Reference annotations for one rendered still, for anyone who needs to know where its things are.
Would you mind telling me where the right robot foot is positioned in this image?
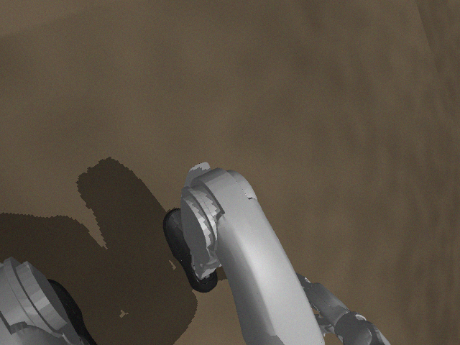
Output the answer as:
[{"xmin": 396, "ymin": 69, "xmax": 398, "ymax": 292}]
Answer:
[{"xmin": 163, "ymin": 208, "xmax": 218, "ymax": 293}]

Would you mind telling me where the right robot hand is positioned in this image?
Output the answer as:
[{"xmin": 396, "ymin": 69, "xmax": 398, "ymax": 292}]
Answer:
[{"xmin": 296, "ymin": 272, "xmax": 351, "ymax": 336}]

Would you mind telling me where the left robot foot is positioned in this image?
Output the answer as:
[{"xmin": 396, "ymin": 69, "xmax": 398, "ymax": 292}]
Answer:
[{"xmin": 47, "ymin": 279, "xmax": 97, "ymax": 345}]

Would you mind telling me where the right robot arm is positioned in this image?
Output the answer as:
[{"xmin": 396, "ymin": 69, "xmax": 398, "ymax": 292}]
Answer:
[{"xmin": 334, "ymin": 312, "xmax": 390, "ymax": 345}]

